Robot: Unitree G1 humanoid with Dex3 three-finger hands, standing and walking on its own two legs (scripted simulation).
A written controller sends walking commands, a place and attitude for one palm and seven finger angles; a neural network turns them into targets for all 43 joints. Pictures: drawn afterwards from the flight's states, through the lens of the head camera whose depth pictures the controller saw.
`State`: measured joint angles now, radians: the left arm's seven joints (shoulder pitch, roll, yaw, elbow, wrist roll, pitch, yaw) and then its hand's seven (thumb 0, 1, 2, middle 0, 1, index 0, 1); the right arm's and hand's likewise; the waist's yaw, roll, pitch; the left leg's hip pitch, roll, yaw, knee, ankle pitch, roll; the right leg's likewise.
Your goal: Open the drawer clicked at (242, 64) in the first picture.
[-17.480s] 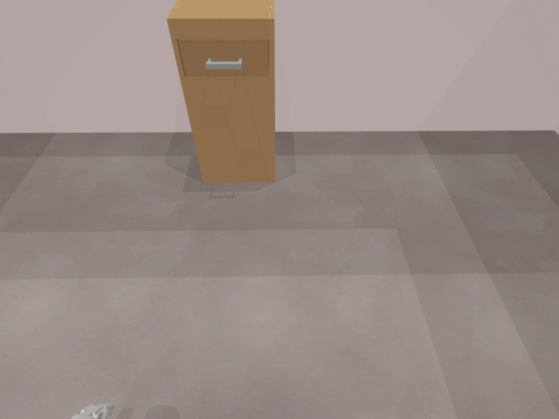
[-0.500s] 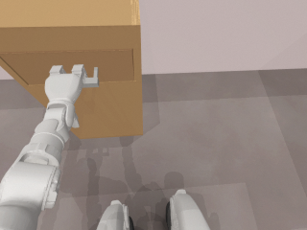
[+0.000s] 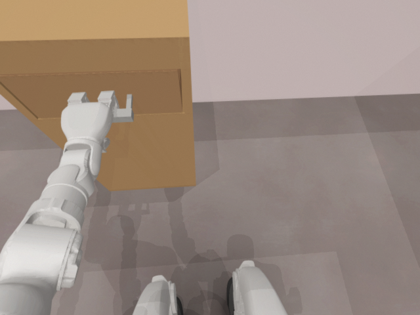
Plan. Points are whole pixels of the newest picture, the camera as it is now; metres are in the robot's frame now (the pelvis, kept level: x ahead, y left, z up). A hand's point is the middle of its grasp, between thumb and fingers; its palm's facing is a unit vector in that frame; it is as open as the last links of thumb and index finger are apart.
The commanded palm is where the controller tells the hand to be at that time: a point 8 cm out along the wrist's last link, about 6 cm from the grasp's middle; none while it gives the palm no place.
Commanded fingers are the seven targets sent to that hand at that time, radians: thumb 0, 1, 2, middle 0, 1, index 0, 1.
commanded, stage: close the thumb around the handle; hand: left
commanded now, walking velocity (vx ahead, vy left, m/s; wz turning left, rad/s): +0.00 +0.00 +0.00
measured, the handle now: (100, 108) +0.53 +0.20 -0.02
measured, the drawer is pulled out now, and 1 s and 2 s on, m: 0.00 0.08 0.20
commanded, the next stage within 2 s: pull the drawer open in 0.26 s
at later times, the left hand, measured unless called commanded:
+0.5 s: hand (99, 135) +0.48 +0.20 -0.04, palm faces -0.08 -0.02 -1.00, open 5.3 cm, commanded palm +0.45 +0.20 +0.01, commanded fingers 0.00 0.90 0.90 -0.40 -1.35 -0.40 -1.35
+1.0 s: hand (95, 168) +0.41 +0.20 -0.04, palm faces -0.05 -0.04 -1.00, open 5.3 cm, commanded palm +0.38 +0.20 +0.01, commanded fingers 0.00 0.90 0.90 -0.40 -1.35 -0.40 -1.35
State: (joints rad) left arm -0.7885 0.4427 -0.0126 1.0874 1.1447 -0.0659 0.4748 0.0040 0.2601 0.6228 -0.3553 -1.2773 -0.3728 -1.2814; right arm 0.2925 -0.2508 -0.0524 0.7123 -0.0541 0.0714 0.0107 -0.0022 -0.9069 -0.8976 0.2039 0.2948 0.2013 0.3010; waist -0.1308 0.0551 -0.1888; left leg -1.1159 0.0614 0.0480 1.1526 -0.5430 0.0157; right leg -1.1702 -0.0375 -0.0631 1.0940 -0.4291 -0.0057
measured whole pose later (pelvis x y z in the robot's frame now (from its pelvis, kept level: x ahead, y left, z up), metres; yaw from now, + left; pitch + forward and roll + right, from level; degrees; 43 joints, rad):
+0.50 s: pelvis +0.00 +0.00 +0.00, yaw +0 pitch +29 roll -1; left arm -0.77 0.44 -0.01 1.07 1.13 -0.06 0.47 0.01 0.76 0.83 -0.37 -1.34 -0.41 -1.35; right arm 0.30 -0.25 -0.05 0.71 -0.05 0.08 0.01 0.00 -0.91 -0.90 0.20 0.29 0.20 0.30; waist -0.13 0.06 -0.19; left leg -1.11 0.06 0.06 1.15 -0.54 0.02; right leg -1.17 -0.03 -0.05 1.09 -0.42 0.00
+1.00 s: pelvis +0.02 +0.01 +0.02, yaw -1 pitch +24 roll -1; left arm -0.43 0.31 -0.06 0.83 1.16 -0.05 0.56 0.01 0.76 0.83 -0.34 -1.35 -0.42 -1.35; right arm 0.23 -0.23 -0.07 0.68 -0.05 0.12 0.02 0.00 -0.91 -0.90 0.20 0.29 0.20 0.30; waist -0.05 0.04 -0.20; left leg -0.94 0.05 0.07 1.06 -0.54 0.02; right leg -1.01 -0.03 -0.04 1.01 -0.43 0.01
